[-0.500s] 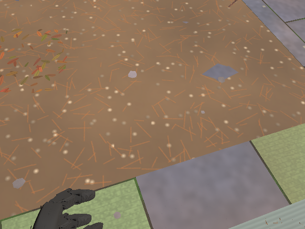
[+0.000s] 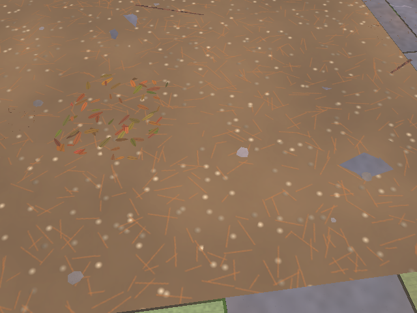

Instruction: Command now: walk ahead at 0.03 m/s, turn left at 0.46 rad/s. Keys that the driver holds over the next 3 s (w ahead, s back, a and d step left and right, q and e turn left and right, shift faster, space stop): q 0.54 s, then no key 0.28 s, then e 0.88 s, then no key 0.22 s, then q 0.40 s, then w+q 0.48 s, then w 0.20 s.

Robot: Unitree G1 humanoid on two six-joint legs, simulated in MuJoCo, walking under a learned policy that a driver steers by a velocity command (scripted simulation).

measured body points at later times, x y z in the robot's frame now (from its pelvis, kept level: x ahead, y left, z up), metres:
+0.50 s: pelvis +0.00 +0.01 +0.00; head +0.03 +0.01 +0.45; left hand +0.09 +0.30 -0.10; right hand +0.18 -0.23 -0.11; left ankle -0.02 +0.10 -0.73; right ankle +0.05 -0.10 -0.72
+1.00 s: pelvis +0.00 +0.00 +0.00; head +0.02 +0.01 +0.45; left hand -0.02 +0.26 -0.13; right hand +0.24 -0.16 -0.10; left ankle -0.03 +0.09 -0.73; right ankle +0.05 -0.09 -0.73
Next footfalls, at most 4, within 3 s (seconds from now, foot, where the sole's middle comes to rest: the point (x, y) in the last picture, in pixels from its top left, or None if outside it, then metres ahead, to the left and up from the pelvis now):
0.10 left None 0.02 0.11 -0.77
0.54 right None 0.09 -0.08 -0.77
0.88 left None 0.01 0.11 -0.77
1.48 left None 0.05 0.11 -0.77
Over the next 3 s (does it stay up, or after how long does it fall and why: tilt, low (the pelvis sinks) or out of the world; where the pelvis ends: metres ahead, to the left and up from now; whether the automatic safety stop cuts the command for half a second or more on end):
stays up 0.25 0.04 0.00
